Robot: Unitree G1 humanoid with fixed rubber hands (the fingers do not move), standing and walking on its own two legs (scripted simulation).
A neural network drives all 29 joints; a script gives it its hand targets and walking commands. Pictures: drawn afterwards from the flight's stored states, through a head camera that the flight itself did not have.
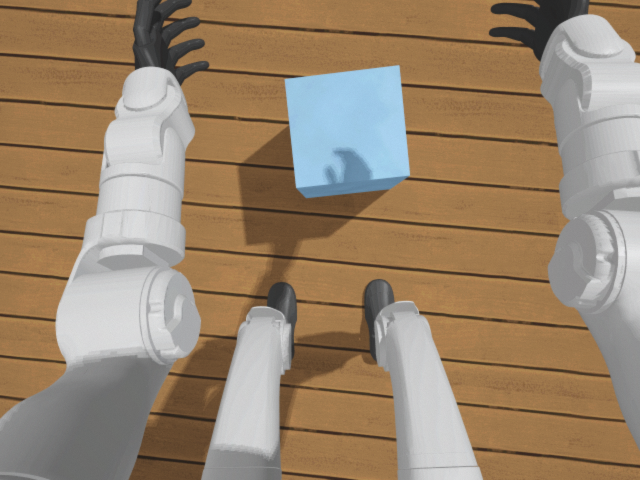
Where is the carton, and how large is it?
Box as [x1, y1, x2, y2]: [285, 65, 409, 197]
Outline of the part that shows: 398,65 285,79 296,187 305,197 387,189 409,175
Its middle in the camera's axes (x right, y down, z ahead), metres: +0.05 -0.21 +0.83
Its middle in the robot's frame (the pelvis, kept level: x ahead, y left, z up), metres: +0.55 -0.03 -0.53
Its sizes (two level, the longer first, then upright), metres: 0.210 0.200 0.250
